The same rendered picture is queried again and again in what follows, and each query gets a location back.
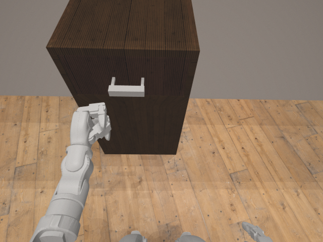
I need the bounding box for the robot right shin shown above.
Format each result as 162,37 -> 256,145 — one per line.
180,232 -> 191,237

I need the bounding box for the drawer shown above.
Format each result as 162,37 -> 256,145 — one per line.
59,55 -> 190,96

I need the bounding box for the left robot forearm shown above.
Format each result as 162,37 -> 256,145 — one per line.
29,144 -> 94,242

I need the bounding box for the cabinet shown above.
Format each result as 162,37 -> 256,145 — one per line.
46,0 -> 200,155

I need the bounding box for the handle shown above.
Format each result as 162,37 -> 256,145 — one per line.
108,77 -> 145,97

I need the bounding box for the robot shin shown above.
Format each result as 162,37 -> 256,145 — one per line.
180,232 -> 191,237
131,231 -> 141,235

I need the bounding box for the right robot hand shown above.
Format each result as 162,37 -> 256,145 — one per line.
242,221 -> 273,242

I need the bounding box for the left robot hand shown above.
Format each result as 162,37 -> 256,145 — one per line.
70,102 -> 112,148

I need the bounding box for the robot left shin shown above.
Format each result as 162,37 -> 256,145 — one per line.
131,231 -> 141,235

